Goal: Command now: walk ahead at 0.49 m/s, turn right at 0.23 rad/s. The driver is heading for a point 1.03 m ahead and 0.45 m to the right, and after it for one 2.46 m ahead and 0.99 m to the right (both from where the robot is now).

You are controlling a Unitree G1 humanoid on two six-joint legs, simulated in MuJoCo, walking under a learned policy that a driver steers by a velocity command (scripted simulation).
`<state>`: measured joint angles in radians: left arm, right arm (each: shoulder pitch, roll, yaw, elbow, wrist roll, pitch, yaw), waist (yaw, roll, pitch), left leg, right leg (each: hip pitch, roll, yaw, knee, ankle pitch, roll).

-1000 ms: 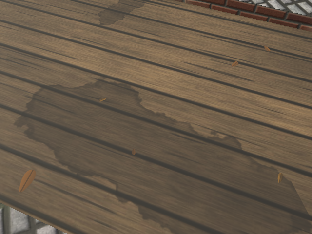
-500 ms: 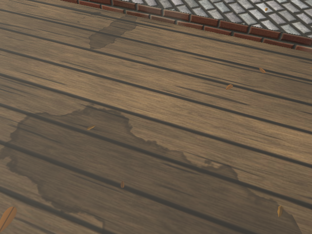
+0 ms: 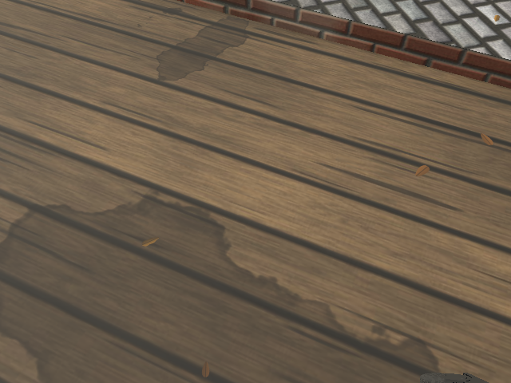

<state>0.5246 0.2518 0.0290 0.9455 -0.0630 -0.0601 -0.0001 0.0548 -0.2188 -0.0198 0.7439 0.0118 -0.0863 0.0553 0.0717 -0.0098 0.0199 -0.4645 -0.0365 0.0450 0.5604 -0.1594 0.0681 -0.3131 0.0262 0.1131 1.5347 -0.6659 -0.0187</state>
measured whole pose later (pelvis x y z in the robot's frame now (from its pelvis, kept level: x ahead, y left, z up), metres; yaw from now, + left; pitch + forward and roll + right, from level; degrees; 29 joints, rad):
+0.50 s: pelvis +0.25 -0.11 +0.00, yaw -16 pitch +3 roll +2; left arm 0.10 0.27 0.08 0.70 -0.02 -0.04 -0.03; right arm 0.25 -0.29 -0.08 0.92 0.01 -0.07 -0.01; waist -0.03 0.00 0.03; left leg -0.25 0.08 0.05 1.04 -0.49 -0.04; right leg -0.52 0.01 -0.02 0.67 -0.21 -0.08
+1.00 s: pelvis +0.53 -0.19 +0.00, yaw -33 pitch +3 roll +2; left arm 0.38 0.28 0.08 0.79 -0.03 -0.04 0.02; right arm 0.00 -0.25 -0.06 0.75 0.00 -0.13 0.02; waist 0.06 -0.03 0.01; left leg -0.44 -0.06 0.00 0.51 -0.12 0.04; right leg -0.23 0.09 0.20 0.94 -0.50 -0.05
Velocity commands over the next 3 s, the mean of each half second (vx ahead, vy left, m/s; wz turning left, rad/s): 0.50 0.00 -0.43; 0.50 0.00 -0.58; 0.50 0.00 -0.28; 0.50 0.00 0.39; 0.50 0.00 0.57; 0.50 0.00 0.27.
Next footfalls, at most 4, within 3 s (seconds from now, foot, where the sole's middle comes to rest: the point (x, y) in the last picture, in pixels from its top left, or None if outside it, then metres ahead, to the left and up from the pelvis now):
0.44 right None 0.35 -0.22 -0.76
0.94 left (343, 302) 0.69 -0.17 -0.76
1.42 right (481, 293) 0.75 -0.55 -0.76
1.96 left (444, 188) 1.13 -0.52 -0.76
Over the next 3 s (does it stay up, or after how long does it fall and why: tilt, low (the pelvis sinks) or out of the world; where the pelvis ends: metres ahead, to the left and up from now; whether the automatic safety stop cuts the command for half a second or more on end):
stays up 1.46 -0.65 0.01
